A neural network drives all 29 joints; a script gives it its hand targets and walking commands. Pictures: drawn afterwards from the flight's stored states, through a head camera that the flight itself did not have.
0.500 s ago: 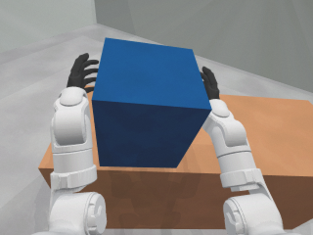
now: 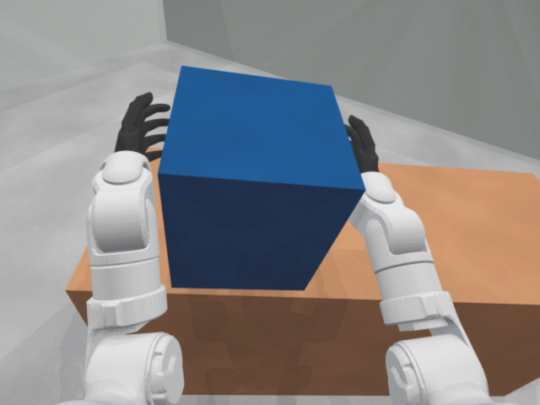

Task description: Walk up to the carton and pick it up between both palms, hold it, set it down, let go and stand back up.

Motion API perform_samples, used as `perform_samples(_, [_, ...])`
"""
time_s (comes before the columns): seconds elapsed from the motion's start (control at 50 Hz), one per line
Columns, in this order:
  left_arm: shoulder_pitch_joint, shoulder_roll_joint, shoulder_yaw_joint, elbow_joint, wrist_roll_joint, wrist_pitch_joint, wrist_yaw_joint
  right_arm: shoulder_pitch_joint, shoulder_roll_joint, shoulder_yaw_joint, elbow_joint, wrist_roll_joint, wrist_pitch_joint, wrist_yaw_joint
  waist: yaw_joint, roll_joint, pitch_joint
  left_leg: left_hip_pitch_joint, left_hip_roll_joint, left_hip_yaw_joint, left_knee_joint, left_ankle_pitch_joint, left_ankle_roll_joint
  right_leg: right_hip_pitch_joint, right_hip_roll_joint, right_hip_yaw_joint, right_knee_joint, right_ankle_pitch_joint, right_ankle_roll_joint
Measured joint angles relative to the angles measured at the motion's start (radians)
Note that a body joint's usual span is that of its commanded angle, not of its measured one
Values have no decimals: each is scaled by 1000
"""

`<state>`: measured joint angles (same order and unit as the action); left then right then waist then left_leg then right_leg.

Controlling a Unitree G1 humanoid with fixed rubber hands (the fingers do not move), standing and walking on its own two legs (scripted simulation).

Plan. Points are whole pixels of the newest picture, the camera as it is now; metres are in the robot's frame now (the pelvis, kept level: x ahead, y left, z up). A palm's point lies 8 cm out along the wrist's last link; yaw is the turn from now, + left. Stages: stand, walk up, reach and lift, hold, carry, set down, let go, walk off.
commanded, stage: hold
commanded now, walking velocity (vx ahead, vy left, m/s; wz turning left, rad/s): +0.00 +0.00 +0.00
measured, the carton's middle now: (249, 189) +0.38 +0.01 +0.16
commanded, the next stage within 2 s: none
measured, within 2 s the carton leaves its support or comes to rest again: neither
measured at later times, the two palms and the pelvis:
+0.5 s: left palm (128, 156) +0.36 +0.16 +0.23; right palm (354, 174) +0.36 -0.14 +0.21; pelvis +0.01 +0.00 +0.00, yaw +0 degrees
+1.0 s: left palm (129, 158) +0.35 +0.16 +0.23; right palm (357, 176) +0.36 -0.14 +0.20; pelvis +0.00 +0.00 +0.00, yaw +0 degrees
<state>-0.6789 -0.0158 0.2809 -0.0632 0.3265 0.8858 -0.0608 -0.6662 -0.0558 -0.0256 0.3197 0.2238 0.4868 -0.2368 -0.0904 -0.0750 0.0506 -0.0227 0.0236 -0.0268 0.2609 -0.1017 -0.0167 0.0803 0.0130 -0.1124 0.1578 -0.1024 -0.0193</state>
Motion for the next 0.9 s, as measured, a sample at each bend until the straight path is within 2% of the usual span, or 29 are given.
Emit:
perform_samples(0.24, [22, -1, -6, -19, 9, 7, -15, 24, 3, 17, 4, -3, -16, 0, 13, -4, -4, 18, -4, 5, -18, 5, 3, 11, -4, 3, -5, -1, 2])
perform_samples(0.66, [46, -6, -23, -65, 12, 13, -8, 43, -6, 30, -28, 8, -18, -1, 10, -3, 4, 30, -5, 10, -21, -1, 4, 27, -5, 7, -18, -1, 4])
perform_samples(0.9, [39, -5, -19, -55, 7, 13, -8, 42, -4, 28, -24, 5, -17, -3, 12, -3, 6, 31, -3, 11, -21, 1, 3, 25, -3, 7, -11, -3, 2])
